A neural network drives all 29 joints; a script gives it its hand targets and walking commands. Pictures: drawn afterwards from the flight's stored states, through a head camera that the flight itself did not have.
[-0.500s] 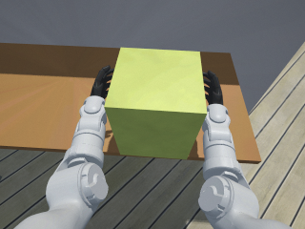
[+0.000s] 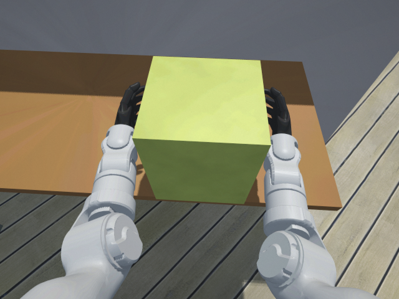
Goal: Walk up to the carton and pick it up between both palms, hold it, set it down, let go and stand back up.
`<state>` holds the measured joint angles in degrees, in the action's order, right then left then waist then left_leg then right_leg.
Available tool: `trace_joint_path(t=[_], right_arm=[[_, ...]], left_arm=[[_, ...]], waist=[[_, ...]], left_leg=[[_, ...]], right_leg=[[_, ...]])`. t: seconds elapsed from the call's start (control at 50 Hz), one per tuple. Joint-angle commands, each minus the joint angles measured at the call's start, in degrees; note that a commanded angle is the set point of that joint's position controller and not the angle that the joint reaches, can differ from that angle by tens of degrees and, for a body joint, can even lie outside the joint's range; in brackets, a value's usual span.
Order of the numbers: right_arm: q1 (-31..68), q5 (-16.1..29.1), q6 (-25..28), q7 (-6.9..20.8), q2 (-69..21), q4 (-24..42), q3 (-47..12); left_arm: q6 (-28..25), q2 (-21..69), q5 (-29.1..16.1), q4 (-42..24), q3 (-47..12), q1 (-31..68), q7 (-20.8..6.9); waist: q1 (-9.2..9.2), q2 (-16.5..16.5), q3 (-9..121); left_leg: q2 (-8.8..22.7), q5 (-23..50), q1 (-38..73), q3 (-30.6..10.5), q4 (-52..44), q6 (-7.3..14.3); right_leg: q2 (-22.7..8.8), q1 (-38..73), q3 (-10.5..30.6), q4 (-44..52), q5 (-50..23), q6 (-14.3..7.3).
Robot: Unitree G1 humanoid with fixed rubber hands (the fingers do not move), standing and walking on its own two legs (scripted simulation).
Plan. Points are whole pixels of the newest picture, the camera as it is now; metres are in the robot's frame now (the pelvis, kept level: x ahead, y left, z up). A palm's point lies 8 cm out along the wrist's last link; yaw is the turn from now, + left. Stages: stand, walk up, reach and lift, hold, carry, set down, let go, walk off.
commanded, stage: set down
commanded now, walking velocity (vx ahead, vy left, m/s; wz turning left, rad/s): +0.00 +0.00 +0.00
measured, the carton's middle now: (202, 136) +0.45 -0.02 +0.04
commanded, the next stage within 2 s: none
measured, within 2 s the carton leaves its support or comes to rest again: neither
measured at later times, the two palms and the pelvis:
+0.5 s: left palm (131, 122) +0.47 +0.13 +0.06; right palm (275, 128) +0.44 -0.17 +0.07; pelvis +0.00 +0.00 +0.00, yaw -2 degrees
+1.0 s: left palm (118, 111) +0.48 +0.15 +0.09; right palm (294, 123) +0.43 -0.20 +0.08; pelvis -0.02 +0.02 -0.01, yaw -7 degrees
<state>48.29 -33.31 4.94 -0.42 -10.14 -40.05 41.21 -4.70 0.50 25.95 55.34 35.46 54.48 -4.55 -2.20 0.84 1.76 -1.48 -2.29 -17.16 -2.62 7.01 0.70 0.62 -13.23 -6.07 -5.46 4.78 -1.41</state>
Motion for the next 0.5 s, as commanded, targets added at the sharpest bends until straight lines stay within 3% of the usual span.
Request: trace_joint_path(t=[0.0, 0.14, 0.3, 0.4, 0.48], right_arm=[[24.1, -0.6, 0.7, 4.5, -14.6, -1.8, -13.1], [23.5, -0.1, -0.5, 4.4, -14.3, -3.1, -13.0], [23.6, 1.9, 0.1, 2.9, -10.5, -3.7, -13.1], [25.8, 6.5, 1.8, 0.1, -4.7, -5.6, -14.7], [27.2, 15.0, 4.0, -4.7, 6.3, -8.2, -18.5]], left_arm=[[-1.4, 15.9, 1.2, -0.6, -8.6, 22.8, -2.7], [-1.7, 15.4, 0.3, 0.9, -9.0, 23.3, -2.7], [-3.5, 9.7, -1.9, 2.8, -8.2, 24.4, -1.6], [-6.8, 2.0, -5.1, 5.0, -8.3, 26.1, 0.8], [-10.1, -9.9, -10.9, 6.2, -10.7, 27.6, 5.0]], waist=[[-0.34, 0.7, 29.3], [-0.49, 0.6, 29.5], [-0.20, 0.3, 32.5], [0.41, -0.4, 39.1], [1.39, -0.7, 48.5]], left_leg=[[1.0, 10.1, 10.4, 0.3, 2.4, -1.4], [1.1, 10.1, 10.4, 0.6, 2.5, -1.4], [0.6, 11.4, 5.9, 1.1, 2.9, -0.7], [0.2, 13.2, 1.1, 2.0, 3.7, 0.2], [0.0, 17.9, -3.7, 3.5, 5.3, 0.8]], right_leg=[[0.3, 14.5, -0.9, -6.6, -26.9, 4.5], [0.4, 13.1, -0.3, -6.2, -26.1, 4.7], [0.1, 15.0, 0.8, -8.7, -31.6, 4.9], [-0.2, 17.5, 2.5, -11.5, -37.6, 4.9], [0.3, 18.8, 4.7, -15.0, -45.7, 4.6]])
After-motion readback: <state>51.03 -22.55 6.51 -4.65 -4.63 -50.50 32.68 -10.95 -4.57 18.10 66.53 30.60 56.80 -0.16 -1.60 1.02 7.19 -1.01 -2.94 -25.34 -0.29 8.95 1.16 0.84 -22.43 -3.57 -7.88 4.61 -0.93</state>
